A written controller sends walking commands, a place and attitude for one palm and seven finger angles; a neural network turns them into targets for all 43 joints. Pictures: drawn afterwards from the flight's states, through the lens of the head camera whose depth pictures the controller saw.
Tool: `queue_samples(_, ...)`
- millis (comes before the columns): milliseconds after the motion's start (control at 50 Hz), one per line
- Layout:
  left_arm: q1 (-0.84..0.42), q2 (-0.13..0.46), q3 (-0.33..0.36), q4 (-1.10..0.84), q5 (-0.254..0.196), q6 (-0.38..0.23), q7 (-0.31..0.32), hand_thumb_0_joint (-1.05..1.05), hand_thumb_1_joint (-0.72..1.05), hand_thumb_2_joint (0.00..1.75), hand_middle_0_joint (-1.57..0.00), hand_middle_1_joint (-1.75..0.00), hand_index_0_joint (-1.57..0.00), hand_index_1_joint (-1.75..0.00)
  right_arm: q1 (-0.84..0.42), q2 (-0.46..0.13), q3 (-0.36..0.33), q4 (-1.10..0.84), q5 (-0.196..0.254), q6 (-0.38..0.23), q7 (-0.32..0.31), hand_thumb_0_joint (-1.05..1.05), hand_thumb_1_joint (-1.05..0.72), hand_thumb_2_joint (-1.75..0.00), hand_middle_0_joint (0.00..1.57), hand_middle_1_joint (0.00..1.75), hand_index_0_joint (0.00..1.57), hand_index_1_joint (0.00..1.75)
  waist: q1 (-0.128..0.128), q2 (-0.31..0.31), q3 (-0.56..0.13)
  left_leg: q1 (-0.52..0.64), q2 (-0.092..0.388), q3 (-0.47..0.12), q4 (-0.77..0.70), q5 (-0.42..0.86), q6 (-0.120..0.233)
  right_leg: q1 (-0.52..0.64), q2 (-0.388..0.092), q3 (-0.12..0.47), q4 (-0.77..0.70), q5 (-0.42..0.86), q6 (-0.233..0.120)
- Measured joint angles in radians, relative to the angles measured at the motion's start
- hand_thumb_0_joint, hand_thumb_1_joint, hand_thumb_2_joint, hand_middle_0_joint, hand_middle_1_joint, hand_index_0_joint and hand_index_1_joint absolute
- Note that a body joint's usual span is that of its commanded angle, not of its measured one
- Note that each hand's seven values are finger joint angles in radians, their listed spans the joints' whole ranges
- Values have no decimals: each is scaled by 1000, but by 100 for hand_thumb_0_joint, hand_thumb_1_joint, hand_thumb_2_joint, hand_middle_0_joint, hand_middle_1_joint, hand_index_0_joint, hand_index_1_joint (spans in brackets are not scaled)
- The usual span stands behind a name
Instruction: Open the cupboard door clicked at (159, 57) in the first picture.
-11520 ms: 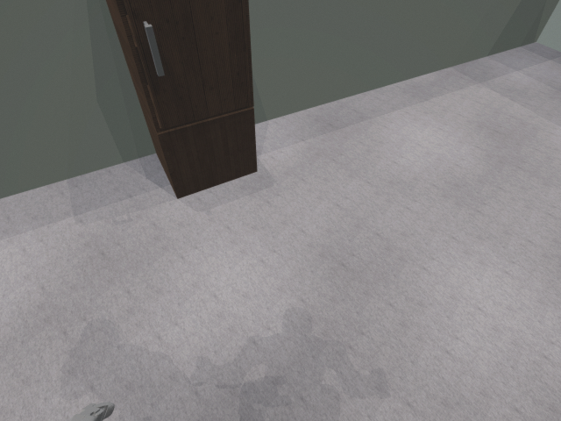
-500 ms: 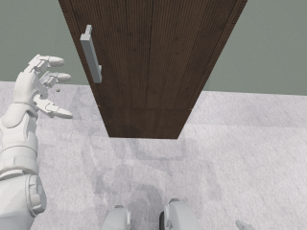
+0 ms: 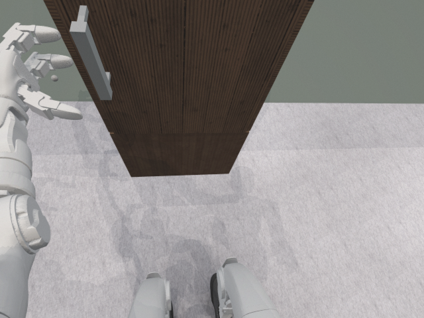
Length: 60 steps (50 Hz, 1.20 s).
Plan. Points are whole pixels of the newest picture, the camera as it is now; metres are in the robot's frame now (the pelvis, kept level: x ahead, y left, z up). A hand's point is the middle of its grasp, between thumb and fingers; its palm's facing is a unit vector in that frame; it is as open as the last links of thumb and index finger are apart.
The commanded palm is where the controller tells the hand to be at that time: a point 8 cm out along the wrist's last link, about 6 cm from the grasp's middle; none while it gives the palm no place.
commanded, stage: move the hooked fingers beside the handle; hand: left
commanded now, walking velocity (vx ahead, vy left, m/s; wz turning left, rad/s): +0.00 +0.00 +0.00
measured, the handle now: (96, 58) +0.57 +0.16 +0.07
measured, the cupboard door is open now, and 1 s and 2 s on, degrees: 0 0 0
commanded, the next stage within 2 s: slide the fingers in behind the handle in 0.82 s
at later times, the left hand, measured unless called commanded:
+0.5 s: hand (52, 77) +0.53 +0.23 +0.07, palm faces -0.04 -1.00 -0.01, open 14.0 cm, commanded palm +0.51 +0.26 +0.07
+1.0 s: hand (59, 78) +0.53 +0.22 +0.07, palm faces -0.03 -1.00 -0.02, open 14.0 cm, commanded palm +0.51 +0.26 +0.07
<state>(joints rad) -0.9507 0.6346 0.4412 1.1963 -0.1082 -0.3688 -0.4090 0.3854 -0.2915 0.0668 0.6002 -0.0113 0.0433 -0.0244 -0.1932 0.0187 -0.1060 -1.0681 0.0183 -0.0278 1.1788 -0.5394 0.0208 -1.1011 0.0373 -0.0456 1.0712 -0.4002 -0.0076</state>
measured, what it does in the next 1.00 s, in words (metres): stands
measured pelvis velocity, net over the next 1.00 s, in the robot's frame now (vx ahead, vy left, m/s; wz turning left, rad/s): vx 0.01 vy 0.00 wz -0.01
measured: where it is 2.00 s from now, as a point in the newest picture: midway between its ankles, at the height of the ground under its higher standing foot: outside the picture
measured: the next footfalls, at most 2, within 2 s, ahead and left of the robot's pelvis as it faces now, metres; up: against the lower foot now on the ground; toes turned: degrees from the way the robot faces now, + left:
none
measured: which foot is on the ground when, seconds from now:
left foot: down 0.00-1.00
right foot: down 0.00-1.00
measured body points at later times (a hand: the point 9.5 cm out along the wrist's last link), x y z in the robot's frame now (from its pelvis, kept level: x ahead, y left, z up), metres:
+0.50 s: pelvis +0.01 +0.01 +0.00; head +0.17 +0.04 +0.42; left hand +0.52 +0.28 +0.07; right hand +0.01 -0.26 -0.10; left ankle +0.00 +0.10 -0.64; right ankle +0.05 -0.12 -0.64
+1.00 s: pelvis +0.01 +0.00 +0.00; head +0.16 +0.03 +0.42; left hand +0.52 +0.27 +0.07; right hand +0.02 -0.26 -0.10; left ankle +0.00 +0.10 -0.64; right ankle +0.05 -0.12 -0.64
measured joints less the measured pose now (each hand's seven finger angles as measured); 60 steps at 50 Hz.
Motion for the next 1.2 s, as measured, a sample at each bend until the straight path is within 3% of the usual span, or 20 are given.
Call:
queue_samples(160,-37,39,29,22,31,10,15,-1,-50,30,-30,-120,-30,-120,13,3,8,-24,-8,22,10,1,-90,-90,21,30,20,30,-27,5,3,-29,8,8,13,-7,5,-30,8,7,5,2,4)
queue_samples(340,25,10,40,-27,8,-1,8,-1,-50,30,-30,-120,-30,-120,25,15,10,-19,-5,43,20,1,-90,-90,21,30,20,30,-8,4,4,-7,9,14,-3,-11,9,-9,10,14,-12,1,9)
queue_samples(560,30,-31,-16,-41,-2,-7,19,-1,-50,30,-30,-120,-30,-120,-2,16,-3,-13,-7,44,19,0,-90,-90,21,30,20,30,6,2,-8,11,2,-4,-7,-15,9,20,2,-2,-24,-8,11)
queue_samples(720,30,-40,-12,-32,16,-12,44,-1,-50,30,-30,-120,-30,-120,-23,15,-1,-31,-9,45,20,0,-90,-90,21,30,20,30,2,2,-5,10,1,-1,1,-18,9,17,2,0,-13,-12,10)
queue_samples(840,29,-44,-19,-37,5,-21,42,-1,-50,30,-30,-120,-30,-120,-21,20,1,-23,-5,48,21,0,-90,-90,21,30,20,30,9,4,-2,14,2,-1,0,-17,7,18,3,1,-10,-12,8)
queue_samples(1020,3,-14,-9,-9,10,-17,40,-1,-50,30,-30,-120,-30,-120,-9,18,7,-20,-7,36,16,0,-90,-90,21,30,20,30,-5,4,2,-11,3,-3,11,-15,4,-7,4,-2,2,-10,4)
queue_samples(1200,11,-50,-22,-36,-1,-10,66,-1,-50,30,-30,-120,-30,-121,8,14,-4,-7,-9,41,23,0,-90,-90,21,30,20,30,0,5,-2,-10,3,-4,7,-14,3,-6,4,-3,-1,-10,3)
